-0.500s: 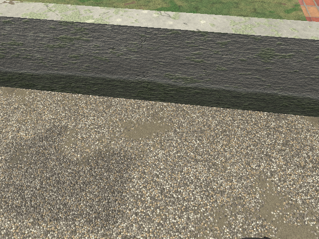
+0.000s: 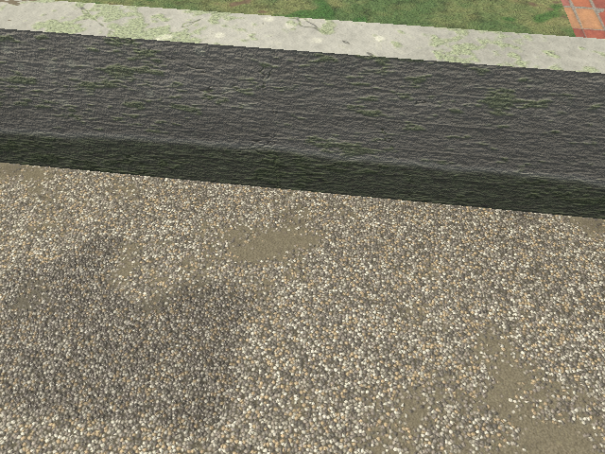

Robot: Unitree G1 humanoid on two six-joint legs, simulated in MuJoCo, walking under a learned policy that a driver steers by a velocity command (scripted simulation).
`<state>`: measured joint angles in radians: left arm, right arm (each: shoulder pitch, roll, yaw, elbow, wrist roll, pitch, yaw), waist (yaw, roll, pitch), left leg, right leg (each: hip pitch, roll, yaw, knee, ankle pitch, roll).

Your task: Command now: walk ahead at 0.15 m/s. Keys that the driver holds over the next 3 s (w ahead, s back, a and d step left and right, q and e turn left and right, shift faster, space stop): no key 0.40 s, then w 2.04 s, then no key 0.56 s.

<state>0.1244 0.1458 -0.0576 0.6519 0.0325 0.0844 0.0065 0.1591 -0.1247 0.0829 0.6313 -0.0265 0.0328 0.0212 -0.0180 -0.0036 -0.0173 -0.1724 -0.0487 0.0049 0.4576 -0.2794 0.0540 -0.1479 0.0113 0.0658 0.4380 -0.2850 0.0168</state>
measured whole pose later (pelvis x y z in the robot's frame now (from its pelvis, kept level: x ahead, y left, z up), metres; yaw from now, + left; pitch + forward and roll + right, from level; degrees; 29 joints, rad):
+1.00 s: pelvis -0.01 -0.01 -0.02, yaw +0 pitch -1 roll -1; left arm 0.10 0.16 -0.05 0.61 0.03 0.09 0.02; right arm 0.13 -0.15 0.07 0.59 -0.03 0.05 0.01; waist -0.02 0.01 0.00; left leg -0.25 -0.04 0.00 0.64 -0.37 0.05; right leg -0.23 0.03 0.06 0.62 -0.38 0.01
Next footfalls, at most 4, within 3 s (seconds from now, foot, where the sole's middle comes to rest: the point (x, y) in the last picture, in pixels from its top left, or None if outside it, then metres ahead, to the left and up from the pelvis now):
none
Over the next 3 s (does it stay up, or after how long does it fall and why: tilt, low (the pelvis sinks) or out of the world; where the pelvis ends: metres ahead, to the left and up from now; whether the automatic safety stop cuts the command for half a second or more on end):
stays up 0.00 0.01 0.00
